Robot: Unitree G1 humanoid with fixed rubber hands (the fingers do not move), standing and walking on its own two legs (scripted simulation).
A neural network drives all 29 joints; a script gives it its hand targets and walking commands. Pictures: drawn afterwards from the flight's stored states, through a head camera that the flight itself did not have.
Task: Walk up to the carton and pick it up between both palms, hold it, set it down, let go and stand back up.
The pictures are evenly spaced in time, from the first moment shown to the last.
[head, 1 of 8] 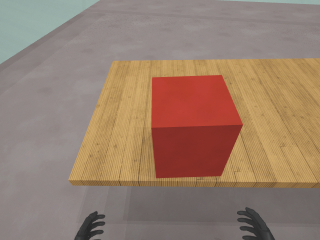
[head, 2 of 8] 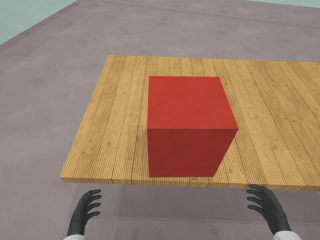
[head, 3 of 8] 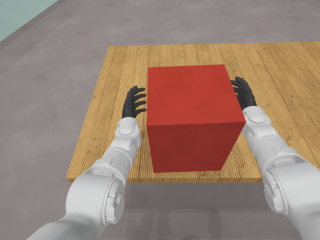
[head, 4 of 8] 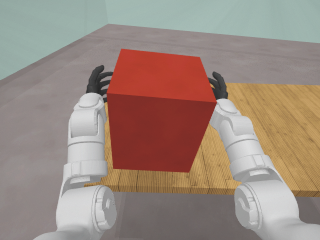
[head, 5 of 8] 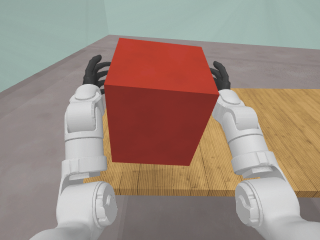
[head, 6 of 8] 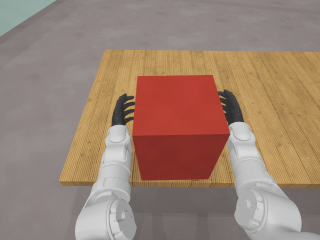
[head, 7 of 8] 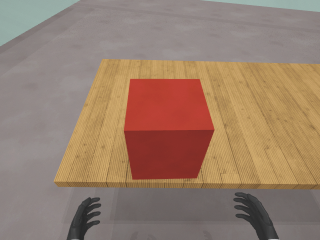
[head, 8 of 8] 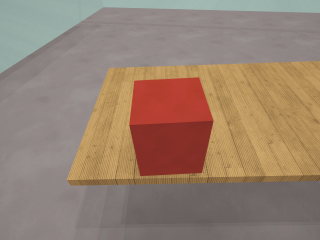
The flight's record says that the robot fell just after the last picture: no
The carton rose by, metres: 0.20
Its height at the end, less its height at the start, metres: +0.00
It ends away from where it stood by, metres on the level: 0.03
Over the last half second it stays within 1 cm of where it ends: yes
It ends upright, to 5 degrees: yes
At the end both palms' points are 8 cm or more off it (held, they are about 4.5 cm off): yes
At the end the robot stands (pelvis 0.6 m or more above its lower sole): yes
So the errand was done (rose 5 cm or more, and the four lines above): yes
